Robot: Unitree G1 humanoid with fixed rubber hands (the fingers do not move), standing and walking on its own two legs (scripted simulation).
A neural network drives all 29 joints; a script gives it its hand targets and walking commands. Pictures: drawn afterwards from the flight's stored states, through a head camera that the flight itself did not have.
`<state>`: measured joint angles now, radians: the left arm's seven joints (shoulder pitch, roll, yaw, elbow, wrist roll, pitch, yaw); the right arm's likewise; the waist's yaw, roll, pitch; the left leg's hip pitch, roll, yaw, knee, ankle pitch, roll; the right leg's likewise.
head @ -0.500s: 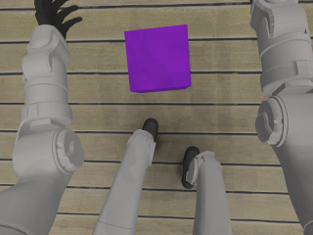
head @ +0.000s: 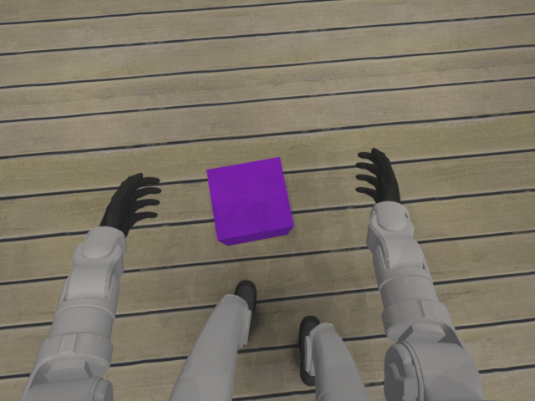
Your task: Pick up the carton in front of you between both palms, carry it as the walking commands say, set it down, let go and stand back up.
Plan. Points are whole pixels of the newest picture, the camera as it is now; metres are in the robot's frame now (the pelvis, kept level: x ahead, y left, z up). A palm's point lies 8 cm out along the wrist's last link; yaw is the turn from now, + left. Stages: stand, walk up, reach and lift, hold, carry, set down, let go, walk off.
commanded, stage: let go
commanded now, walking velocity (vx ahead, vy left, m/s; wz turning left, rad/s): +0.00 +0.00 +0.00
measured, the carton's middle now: (251, 205) +0.45 +0.12 -0.60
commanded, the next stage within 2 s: stand in 1.06 s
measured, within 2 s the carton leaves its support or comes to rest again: neither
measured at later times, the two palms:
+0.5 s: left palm (119, 310) +0.20 +0.21 -0.02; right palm (480, 298) +0.28 -0.23 -0.03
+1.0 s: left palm (113, 310) +0.19 +0.22 -0.02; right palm (512, 334) +0.24 -0.26 -0.02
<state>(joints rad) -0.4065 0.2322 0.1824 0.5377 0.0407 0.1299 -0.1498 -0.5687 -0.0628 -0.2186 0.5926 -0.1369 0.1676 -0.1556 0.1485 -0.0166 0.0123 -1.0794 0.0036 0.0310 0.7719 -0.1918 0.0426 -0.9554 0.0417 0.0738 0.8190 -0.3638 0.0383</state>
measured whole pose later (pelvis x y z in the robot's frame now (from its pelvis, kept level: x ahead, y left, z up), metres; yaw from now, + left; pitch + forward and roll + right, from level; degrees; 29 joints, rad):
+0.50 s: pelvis +0.05 -0.03 +0.05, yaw +3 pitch +5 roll +1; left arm 0.21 0.22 0.02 0.37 -0.02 0.06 -0.08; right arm 0.07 -0.15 -0.09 0.52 -0.06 0.03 -0.01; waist 0.06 -0.01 0.08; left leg -0.37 -0.02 -0.01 0.47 -0.18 0.00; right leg -0.24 0.01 0.04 0.51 -0.35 -0.01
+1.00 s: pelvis +0.06 -0.04 +0.05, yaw +4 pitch -3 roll +1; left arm 0.24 0.26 0.04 0.40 0.02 0.19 -0.02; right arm 0.22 -0.20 -0.02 0.48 0.01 0.07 0.01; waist 0.02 -0.04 0.06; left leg -0.21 -0.02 -0.02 0.47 -0.22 -0.01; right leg -0.05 0.02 0.03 0.48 -0.38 -0.03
